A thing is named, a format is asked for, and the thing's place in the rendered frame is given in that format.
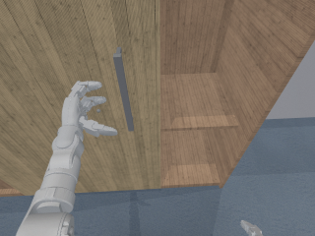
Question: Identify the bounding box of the robot left hand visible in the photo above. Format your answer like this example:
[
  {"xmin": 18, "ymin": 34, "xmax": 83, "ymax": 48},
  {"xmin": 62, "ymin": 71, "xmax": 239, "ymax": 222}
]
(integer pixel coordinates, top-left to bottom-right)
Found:
[{"xmin": 61, "ymin": 81, "xmax": 118, "ymax": 137}]

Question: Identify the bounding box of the left robot upper arm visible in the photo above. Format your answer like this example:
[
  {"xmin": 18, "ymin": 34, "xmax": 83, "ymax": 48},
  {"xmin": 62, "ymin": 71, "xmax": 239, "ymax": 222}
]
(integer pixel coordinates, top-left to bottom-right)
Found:
[{"xmin": 18, "ymin": 211, "xmax": 75, "ymax": 236}]

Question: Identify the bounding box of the handle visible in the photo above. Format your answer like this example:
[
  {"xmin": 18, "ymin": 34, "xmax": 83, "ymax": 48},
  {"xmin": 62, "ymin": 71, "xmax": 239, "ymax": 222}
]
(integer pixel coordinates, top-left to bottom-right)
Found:
[{"xmin": 113, "ymin": 47, "xmax": 134, "ymax": 132}]

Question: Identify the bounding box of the wardrobe door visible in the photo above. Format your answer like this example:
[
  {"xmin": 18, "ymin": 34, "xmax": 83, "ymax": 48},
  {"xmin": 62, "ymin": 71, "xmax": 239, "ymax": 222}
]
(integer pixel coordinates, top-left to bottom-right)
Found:
[
  {"xmin": 0, "ymin": 0, "xmax": 161, "ymax": 196},
  {"xmin": 0, "ymin": 179, "xmax": 14, "ymax": 189}
]

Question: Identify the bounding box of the robot left forearm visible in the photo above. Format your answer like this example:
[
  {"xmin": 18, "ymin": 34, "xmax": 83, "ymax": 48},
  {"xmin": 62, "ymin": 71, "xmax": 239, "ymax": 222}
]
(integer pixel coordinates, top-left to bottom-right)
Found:
[{"xmin": 16, "ymin": 125, "xmax": 85, "ymax": 236}]

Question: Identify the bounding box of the robot right hand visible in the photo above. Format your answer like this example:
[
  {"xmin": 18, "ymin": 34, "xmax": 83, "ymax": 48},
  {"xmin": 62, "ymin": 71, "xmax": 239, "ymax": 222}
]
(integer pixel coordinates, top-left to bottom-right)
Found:
[{"xmin": 240, "ymin": 220, "xmax": 263, "ymax": 236}]

